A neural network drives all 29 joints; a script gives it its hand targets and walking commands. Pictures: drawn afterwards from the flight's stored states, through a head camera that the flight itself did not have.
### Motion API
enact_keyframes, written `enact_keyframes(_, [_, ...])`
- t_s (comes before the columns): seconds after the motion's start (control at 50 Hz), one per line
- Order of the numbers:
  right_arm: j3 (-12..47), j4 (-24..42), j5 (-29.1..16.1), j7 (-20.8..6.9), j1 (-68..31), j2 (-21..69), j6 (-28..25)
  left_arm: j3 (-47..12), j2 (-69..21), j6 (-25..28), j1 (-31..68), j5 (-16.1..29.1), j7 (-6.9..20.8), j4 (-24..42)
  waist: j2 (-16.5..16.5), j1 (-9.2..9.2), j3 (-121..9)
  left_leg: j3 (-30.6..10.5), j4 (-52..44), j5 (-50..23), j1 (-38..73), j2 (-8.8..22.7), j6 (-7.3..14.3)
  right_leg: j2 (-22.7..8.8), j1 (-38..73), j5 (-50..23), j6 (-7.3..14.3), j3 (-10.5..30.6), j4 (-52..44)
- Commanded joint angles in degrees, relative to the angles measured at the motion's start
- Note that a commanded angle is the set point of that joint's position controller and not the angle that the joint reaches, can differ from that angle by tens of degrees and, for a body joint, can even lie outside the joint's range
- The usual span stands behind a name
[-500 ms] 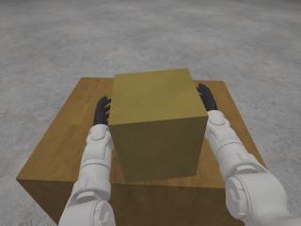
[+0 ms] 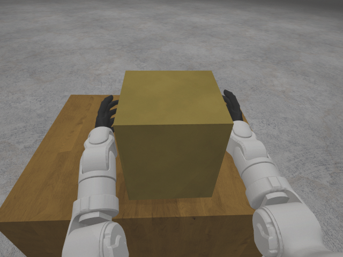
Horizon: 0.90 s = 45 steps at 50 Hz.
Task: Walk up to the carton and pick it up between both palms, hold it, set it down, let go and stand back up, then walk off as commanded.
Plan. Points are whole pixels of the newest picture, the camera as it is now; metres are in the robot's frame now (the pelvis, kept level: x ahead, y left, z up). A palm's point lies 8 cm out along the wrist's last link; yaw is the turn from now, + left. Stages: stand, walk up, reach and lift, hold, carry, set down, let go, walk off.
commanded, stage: reach and lift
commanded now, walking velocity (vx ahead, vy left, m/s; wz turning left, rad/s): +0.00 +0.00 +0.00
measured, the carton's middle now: (169, 135) +0.39 +0.03 +0.13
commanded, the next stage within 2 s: hold in 1.20 s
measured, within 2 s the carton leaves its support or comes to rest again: neither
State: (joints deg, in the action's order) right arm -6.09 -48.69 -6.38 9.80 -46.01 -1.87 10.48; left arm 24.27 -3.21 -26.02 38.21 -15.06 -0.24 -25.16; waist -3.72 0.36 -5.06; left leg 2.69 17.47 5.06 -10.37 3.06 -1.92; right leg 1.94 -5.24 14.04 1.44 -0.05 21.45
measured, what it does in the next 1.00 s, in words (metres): stands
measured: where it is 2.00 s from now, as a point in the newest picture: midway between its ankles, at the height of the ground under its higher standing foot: outside the picture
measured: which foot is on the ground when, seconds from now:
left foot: down 0.00-1.00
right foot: down 0.00-1.00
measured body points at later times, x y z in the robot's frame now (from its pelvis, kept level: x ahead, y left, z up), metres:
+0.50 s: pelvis -0.01 +0.01 +0.00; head -0.07 +0.04 +0.44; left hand +0.37 +0.19 +0.19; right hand +0.38 -0.11 +0.19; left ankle +0.05 +0.15 -0.75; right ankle -0.03 -0.09 -0.75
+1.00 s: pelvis +0.01 +0.01 +0.00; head -0.05 +0.04 +0.45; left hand +0.37 +0.19 +0.20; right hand +0.38 -0.11 +0.20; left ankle +0.05 +0.15 -0.75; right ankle -0.03 -0.09 -0.74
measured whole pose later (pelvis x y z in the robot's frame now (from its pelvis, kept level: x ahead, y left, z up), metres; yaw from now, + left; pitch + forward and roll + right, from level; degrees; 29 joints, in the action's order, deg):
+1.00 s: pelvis +0.01 +0.01 +0.00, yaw +0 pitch -5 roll +0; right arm 0.6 -29.4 -14.8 16.2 -40.3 -0.6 23.5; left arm 20.6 -0.2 -43.0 32.7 -15.5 4.4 -4.8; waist -4.0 -5.1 -3.7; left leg 2.5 18.8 7.0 -6.6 2.2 -1.5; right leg 1.0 -0.5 14.8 -0.3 0.0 21.0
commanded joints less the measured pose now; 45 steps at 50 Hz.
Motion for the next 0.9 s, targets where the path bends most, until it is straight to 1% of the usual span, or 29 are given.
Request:
enact_keyframes(0.0, [25.7,24.9,-5.4,-3.1,-36.1,36.8,0.0,-29.6,-24.2,-1.5,33.4,5.4,10.2,13.0,0.4,-3.0,-21.2,-0.2,2.0,-10.4,18.5,-6.8,2.4,-2.6,10.0,-38.3,-9.5,-1.9,-3.8])
enact_keyframes(0.02, [25.1,24.6,-5.2,-2.8,-36.2,36.6,0.4,-30.5,-24.2,-1.9,34.5,6.0,10.4,13.0,0.7,-4.04,-20.2,-0.2,2.0,-9.7,18.6,-6.9,2.2,-2.4,9.1,-36.9,-9.5,-2.2,-4.2])
enact_keyframes(0.06, [24.6,26.5,-5.3,-2.4,-37.9,37.3,0.7,-32.7,-25.4,-2.0,38.6,7.9,10.4,15.9,1.1,-5.23,-21.1,-0.8,2.1,-9.5,19.1,-6.7,1.8,-1.9,7.4,-33.9,-9.1,-2.5,-4.4])
enact_keyframes(0.12, [24.2,28.1,-5.3,-1.9,-38.6,38.2,1.4,-35.2,-25.3,-2.2,42.3,9.8,10.2,18.3,2.1,-6.32,-22.5,-0.8,2.5,-9.1,19.6,-6.5,1.5,-1.4,5.5,-30.0,-8.6,-2.6,-4.7])
enact_keyframes(0.18, [21.8,24.6,-4.6,-2.6,-40.7,37.2,2.2,-34.7,-25.2,-3.1,43.5,8.9,9.8,14.6,3.5,-5.29,-19.3,-0.4,1.4,-4.4,18.6,-5.8,2.0,-0.8,1.3,-17.2,-7.4,-2.7,-6.5])
enact_keyframes(0.2, [20.6,23.3,-4.6,-2.9,-41.5,36.6,2.4,-34.0,-25.2,-3.6,43.7,8.3,9.8,12.8,3.5,-5.0,-17.6,-0.4,0.6,-1.7,17.9,-5.4,2.1,-0.6,-0.3,-12.4,-7.0,-2.9,-7.1])
enact_keyframes(0.22, [19.3,21.4,-3.7,-3.4,-42.9,36.4,2.6,-32.4,-24.5,-3.9,43.9,7.4,9.9,10.1,3.3,-4.01,-15.1,0.2,-0.4,1.8,16.7,-5.3,2.7,-0.8,-1.9,-7.2,-6.8,-2.9,-7.9])
enact_keyframes(0.26, [16.7,18.7,-2.7,-4.5,-44.5,36.2,2.7,-30.4,-24.0,-4.3,45.0,6.3,9.9,7.4,2.9,-3.36,-12.6,0.8,-2.0,7.2,14.9,-5.0,3.4,-0.7,-5.0,2.5,-6.0,-3.3,-9.0])
enact_keyframes(0.28, [15.2,17.0,-2.2,-5.0,-44.7,35.3,2.7,-29.5,-23.6,-4.5,45.2,5.7,9.8,5.9,3.3,-3.38,-11.9,1.0,-2.6,9.0,14.4,-4.7,3.5,-0.7,-5.7,5.7,-5.5,-3.4,-9.3])
enact_keyframes(0.32, [13.3,15.5,-1.1,-5.8,-46.0,34.8,2.5,-28.0,-23.4,-4.9,45.5,5.1,10.1,3.7,2.4,-3.68,-11.3,1.5,-3.1,11.4,14.0,-4.7,4.0,-0.8,-6.8,8.9,-5.2,-3.5,-9.6])
enact_keyframes(0.34, [12.3,14.3,-0.7,-6.3,-46.1,34.3,2.4,-27.5,-23.4,-4.9,45.8,4.7,10.0,3.6,2.9,-3.53,-11.1,1.7,-3.5,11.7,13.8,-4.6,4.0,-0.6,-7.2,9.8,-4.9,-3.5,-9.6])
enact_keyframes(0.36, [12.1,14.2,-0.5,-6.6,-46.5,34.3,2.3,-26.9,-23.6,-4.9,45.5,4.4,10.1,2.8,2.2,-3.67,-11.1,1.6,-3.6,11.6,13.8,-4.6,4.1,-0.6,-6.7,9.6,-4.9,-3.6,-9.7])
enact_keyframes(0.38, [12.2,14.2,-0.9,-6.7,-46.3,34.6,2.1,-27.5,-24.0,-4.5,46.2,5.1,10.0,4.1,2.6,-3.84,-12.6,1.5,-3.4,10.8,14.4,-4.5,4.0,-0.6,-6.6,8.5,-4.9,-3.7,-9.4])
enact_keyframes(0.4, [12.5,14.6,-1.2,-6.9,-47.3,35.2,1.8,-27.4,-24.3,-4.2,47.2,5.3,9.8,5.1,2.4,-3.5,-14.1,1.6,-3.2,10.0,14.9,-4.6,3.9,-0.5,-6.3,7.6,-5.0,-3.8,-9.2])
enact_keyframes(0.44, [12.9,15.2,-1.6,-6.9,-48.0,35.8,1.4,-27.6,-24.7,-4.0,47.6,5.7,9.6,5.5,2.2,-3.57,-15.4,1.4,-2.7,7.5,15.7,-4.7,3.8,-0.5,-5.9,5.0,-5.3,-3.8,-9.0])
enact_keyframes(0.46, [13.4,16.1,-2.0,-6.8,-47.9,35.3,1.3,-28.1,-25.0,-4.3,46.4,5.9,9.5,5.3,2.3,-3.63,-16.1,1.1,-2.2,5.6,16.5,-4.6,3.6,-0.5,-5.3,2.7,-5.4,-3.9,-8.9])
enact_keyframes(0.48, [14.6,16.9,-2.5,-6.5,-47.3,35.4,1.4,-27.7,-24.7,-4.6,44.5,5.6,9.5,5.1,1.9,-3.16,-16.1,1.3,-1.8,3.9,16.7,-4.9,3.8,-0.5,-4.4,0.2,-5.7,-3.8,-9.0])
enact_keyframes(0.52, [16.5,18.5,-3.8,-5.7,-45.0,35.5,1.6,-28.7,-25.1,-5.0,43.0,5.9,9.6,8.3,2.4,-3.9,-18.3,0.9,-0.5,-1.2,18.6,-5.2,3.3,-0.4,-1.9,-6.9,-6.2,-3.7,-8.3])
enact_keyframes(0.56, [20.3,22.2,-6.1,-4.4,-43.0,36.3,2.1,-30.0,-24.9,-5.3,42.0,6.9,9.9,12.6,2.4,-4.34,-21.4,0.6,1.5,-7.4,20.4,-6.0,3.0,-0.5,1.8,-17.1,-7.2,-3.4,-7.1])
enact_keyframes(0.62, [27.7,32.6,-10.3,-1.7,-39.8,38.1,2.9,-32.4,-24.7,-6.0,37.3,9.0,10.5,19.9,0.9,-4.97,-27.9,-0.4,4.5,-16.9,22.5,-7.2,2.0,-0.9,10.0,-39.8,-9.4,-2.6,-4.3])
enact_keyframes(0.66, [31.9,40.0,-12.8,0.3,-37.7,38.7,4.1,-34.1,-23.6,-6.9,33.6,10.3,10.8,23.4,0.0,-5.7,-29.6,-1.4,5.4,-18.4,21.8,-8.0,1.9,-2.2,14.0,-52.3,-10.9,-1.5,-2.7])
enact_keyframes(0.68, [33.4,42.3,-13.6,1.1,-36.4,38.9,4.8,-34.7,-23.1,-7.7,32.1,10.2,10.9,25.3,0.4,-6.03,-29.5,-1.9,5.6,-18.4,21.5,-8.1,1.7,-2.7,15.0,-56.6,-11.4,-1.3,-2.1])
enact_keyframes(0.7, [34.1,43.6,-13.9,1.6,-34.7,38.1,5.7,-34.9,-22.8,-8.6,30.4,9.6,11.1,26.4,1.2,-6.35,-28.5,-2.2,5.3,-17.9,21.6,-8.0,1.6,-2.6,14.8,-57.6,-11.4,-1.3,-1.8])
enact_keyframes(0.74, [34.8,43.5,-13.9,2.1,-29.8,35.4,8.2,-34.2,-21.1,-11.1,26.4,7.6,11.6,27.5,2.0,-6.61,-23.6,-2.5,4.5,-16.4,21.9,-7.7,1.5,-2.6,13.0,-57.1,-11.4,-1.5,-2.2])
enact_keyframes(0.76, [34.3,42.4,-13.9,2.2,-28.4,34.1,9.3,-33.7,-20.6,-12.0,25.7,6.6,11.9,27.2,2.5,-6.8,-20.9,-2.5,3.9,-14.9,21.9,-7.4,1.5,-2.3,11.6,-53.2,-11.0,-1.8,-2.8])
enact_keyframes(0.8, [31.6,39.9,-13.5,1.4,-30.8,31.3,10.6,-33.7,-20.6,-13.6,28.6,5.8,12.2,27.1,4.2,-6.5,-16.3,-2.1,2.4,-11.4,22.5,-6.5,1.3,-1.0,6.3,-39.2,-9.6,-2.9,-4.6])
enact_keyframes(0.82, [30.8,41.2,-13.9,1.0,-32.9,30.3,10.6,-35.1,-21.6,-13.9,30.3,6.4,12.2,29.1,5.5,-6.51,-17.2,-1.8,2.5,-12.4,23.7,-6.1,0.9,-0.1,4.5,-35.1,-8.8,-3.4,-4.9])
enact_keyframes(0.84, [30.2,41.1,-14.1,0.6,-34.7,29.6,10.8,-35.5,-21.8,-14.1,32.1,6.5,11.9,30.1,6.2,-5.66,-16.1,-1.4,2.2,-11.9,23.7,-5.8,0.7,0.6,2.6,-29.4,-8.1,-3.6,-5.4])
enact_keyframes(0.88, [30.0,43.1,-14.9,-0.3,-39.1,30.8,10.1,-37.1,-23.2,-13.7,36.8,8.4,11.0,31.4,6.5,-4.88,-18.5,-1.3,2.6,-11.9,23.4,-5.6,0.5,1.5,1.1,-23.4,-7.0,-3.9,-5.7])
